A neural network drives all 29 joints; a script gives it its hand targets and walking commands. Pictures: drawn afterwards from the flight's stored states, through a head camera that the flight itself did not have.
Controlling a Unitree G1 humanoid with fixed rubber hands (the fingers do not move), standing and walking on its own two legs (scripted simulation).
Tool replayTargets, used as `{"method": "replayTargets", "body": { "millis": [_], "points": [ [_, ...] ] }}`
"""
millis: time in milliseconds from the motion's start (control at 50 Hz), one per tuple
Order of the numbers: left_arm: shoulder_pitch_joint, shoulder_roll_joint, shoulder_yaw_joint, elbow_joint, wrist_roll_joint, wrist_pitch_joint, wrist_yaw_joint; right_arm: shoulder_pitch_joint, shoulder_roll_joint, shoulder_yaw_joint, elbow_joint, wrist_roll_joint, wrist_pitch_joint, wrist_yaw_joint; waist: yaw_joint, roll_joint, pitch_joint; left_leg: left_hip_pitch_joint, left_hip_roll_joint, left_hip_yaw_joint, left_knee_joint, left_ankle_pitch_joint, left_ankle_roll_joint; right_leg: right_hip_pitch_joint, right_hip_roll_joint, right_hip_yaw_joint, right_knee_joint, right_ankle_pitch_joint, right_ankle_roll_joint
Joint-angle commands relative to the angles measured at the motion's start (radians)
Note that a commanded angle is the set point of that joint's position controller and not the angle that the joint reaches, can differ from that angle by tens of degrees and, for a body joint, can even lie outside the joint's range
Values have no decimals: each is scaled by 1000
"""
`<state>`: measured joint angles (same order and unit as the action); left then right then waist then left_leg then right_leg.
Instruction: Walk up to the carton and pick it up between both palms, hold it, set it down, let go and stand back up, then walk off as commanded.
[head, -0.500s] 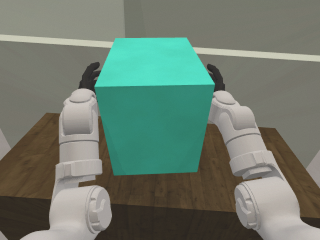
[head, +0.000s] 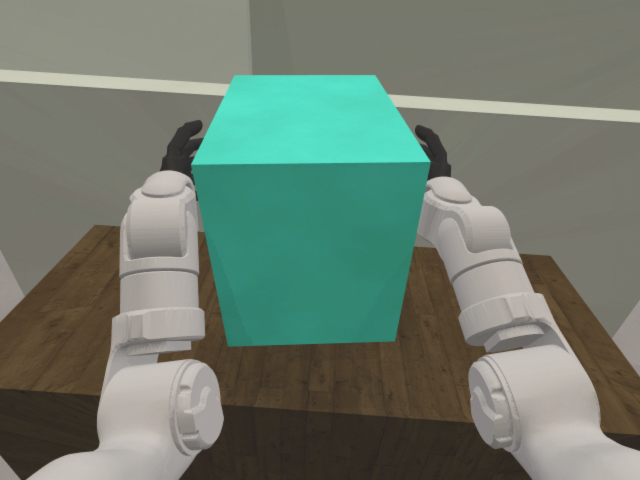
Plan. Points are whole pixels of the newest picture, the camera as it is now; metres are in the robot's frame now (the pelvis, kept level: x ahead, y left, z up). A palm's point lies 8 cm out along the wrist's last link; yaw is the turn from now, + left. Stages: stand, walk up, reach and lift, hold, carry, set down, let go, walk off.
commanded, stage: hold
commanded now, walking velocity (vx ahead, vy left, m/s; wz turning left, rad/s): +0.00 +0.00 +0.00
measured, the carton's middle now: (308, 198) +0.42 +0.00 +0.23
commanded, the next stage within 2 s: set down in 0.84 s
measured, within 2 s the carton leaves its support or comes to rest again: neither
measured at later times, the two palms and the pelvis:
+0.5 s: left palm (174, 187) +0.37 +0.15 +0.27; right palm (428, 188) +0.37 -0.14 +0.27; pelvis +0.00 +0.00 +0.00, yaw +0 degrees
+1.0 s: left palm (175, 176) +0.37 +0.15 +0.28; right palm (435, 180) +0.37 -0.14 +0.28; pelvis +0.00 +0.00 +0.00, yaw +0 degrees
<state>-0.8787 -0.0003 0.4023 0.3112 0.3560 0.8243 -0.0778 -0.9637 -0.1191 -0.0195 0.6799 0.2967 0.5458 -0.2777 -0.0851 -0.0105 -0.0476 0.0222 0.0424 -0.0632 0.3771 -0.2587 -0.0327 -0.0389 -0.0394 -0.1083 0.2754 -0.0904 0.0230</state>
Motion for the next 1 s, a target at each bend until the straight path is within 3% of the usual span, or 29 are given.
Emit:
{"method": "replayTargets", "body": {
  "millis": [0,100,120,180,240,280,300,320,380,480,500,520,560,600,620,640,660,680,740,760,780,820,840,860,880,920,980],
  "points": [
    [-679,-563,-418,-53,-185,-54,-137,-834,714,293,-385,154,-56,119,5,47,-364,-244,-128,64,-79,268,-7,368,131,31,47,149,19],
    [-683,-546,-399,-18,-182,-52,-140,-816,711,275,-343,130,-41,111,-6,14,-318,-251,-130,66,-92,218,2,335,119,38,33,108,22],
    [-674,-543,-399,-16,-174,-49,-140,-829,700,274,-347,137,-41,112,6,26,-305,-251,-129,67,-93,212,0,327,121,39,33,95,21],
    [-668,-548,-392,-16,-170,-44,-146,-816,699,266,-337,135,-38,111,-7,35,-308,-246,-126,64,-93,235,-6,352,127,33,36,117,17],
    [-684,-568,-429,-72,-202,-54,-141,-842,718,298,-419,159,-51,109,-2,28,-385,-223,-130,61,-66,304,-17,361,132,34,46,171,20],
    [-663,-554,-412,-54,-179,-46,-135,-803,698,292,-356,152,-38,106,-8,40,-324,-221,-130,59,-74,284,-17,347,128,33,37,149,17],
    [-644,-561,-425,-60,-184,-42,-140,-806,694,287,-389,150,-40,107,-18,30,-336,-210,-126,60,-77,288,-18,352,134,28,36,154,14],
    [-650,-542,-406,-41,-176,-42,-141,-815,706,293,-375,151,-36,109,2,25,-314,-230,-124,59,-86,255,-10,351,133,29,37,124,18],
    [-696,-580,-455,-110,-204,-54,-136,-809,718,293,-396,146,-48,116,-10,57,-365,-236,-124,61,-83,275,-20,365,139,25,52,143,14],
    [-651,-563,-426,-54,-171,-34,-139,-785,686,274,-340,144,-37,113,-16,64,-265,-240,-122,59,-92,255,-19,349,132,28,36,117,10],
    [-663,-569,-440,-104,-186,-41,-140,-797,703,297,-401,147,-48,112,-15,43,-335,-222,-124,60,-79,292,-21,363,135,26,42,150,12],
    [-650,-556,-420,-63,-172,-35,-140,-784,697,289,-345,148,-33,113,-4,48,-288,-236,-123,59,-86,274,-17,350,132,29,40,137,13],
    [-679,-586,-457,-91,-192,-43,-135,-798,690,281,-362,151,-43,119,-22,82,-329,-236,-118,56,-86,274,-26,358,143,22,51,133,8],
    [-653,-571,-439,-81,-184,-36,-136,-820,691,290,-404,149,-49,118,-6,44,-336,-220,-125,57,-75,312,-22,350,137,25,41,160,10],
    [-665,-566,-452,-98,-192,-41,-134,-803,698,298,-384,157,-46,116,-18,51,-335,-203,-125,56,-76,318,-22,356,138,23,44,165,11],
    [-646,-574,-457,-127,-193,-42,-131,-797,699,313,-420,168,-47,116,-6,53,-380,-189,-127,60,-59,360,-30,365,144,24,46,196,10],
    [-635,-573,-454,-89,-191,-32,-134,-792,676,295,-396,165,-41,112,-27,54,-335,-195,-129,55,-63,357,-33,354,140,26,40,197,9],
    [-651,-585,-468,-123,-192,-40,-134,-796,690,301,-412,162,-47,112,-20,59,-356,-188,-128,53,-58,362,-36,353,141,25,41,196,10],
    [-628,-546,-414,-48,-161,-27,-143,-764,674,276,-330,140,-29,111,-13,41,-261,-221,-126,61,-87,268,-18,336,126,32,28,129,11],
    [-633,-555,-418,-71,-163,-30,-145,-781,694,289,-375,139,-38,113,-3,30,-295,-229,-126,62,-89,273,-14,349,130,27,33,137,15],
    [-636,-558,-418,-74,-161,-30,-144,-783,688,288,-349,149,-37,117,-3,58,-291,-226,-124,63,-93,273,-16,344,130,27,40,138,13],
    [-663,-552,-420,-77,-170,-36,-143,-801,701,295,-371,156,-40,119,1,55,-308,-239,-121,59,-91,265,-12,359,135,29,48,139,15],
    [-693,-556,-487,-179,-244,-49,-136,-853,685,321,-470,144,-69,129,-13,18,-403,-184,-136,70,-58,336,-19,357,126,35,22,196,13],
    [-700,-552,-487,-165,-251,-54,-131,-850,685,319,-438,134,-63,126,-17,12,-387,-171,-137,67,-56,334,-16,338,121,33,14,196,14],
    [-706,-551,-482,-163,-243,-58,-129,-856,674,303,-422,121,-73,123,-32,21,-398,-150,-137,65,-49,353,-24,320,125,30,13,210,14],
    [-711,-524,-444,-104,-210,-68,-132,-850,647,252,-371,78,-88,120,-41,26,-330,-169,-136,64,-73,261,-16,289,114,26,-2,132,15],
    [-708,-500,-381,-57,-169,-111,-144,-826,648,215,-308,26,-149,136,-26,19,-294,-178,-129,71,-95,198,-6,300,102,14,-8,67,11]
  ]
}}
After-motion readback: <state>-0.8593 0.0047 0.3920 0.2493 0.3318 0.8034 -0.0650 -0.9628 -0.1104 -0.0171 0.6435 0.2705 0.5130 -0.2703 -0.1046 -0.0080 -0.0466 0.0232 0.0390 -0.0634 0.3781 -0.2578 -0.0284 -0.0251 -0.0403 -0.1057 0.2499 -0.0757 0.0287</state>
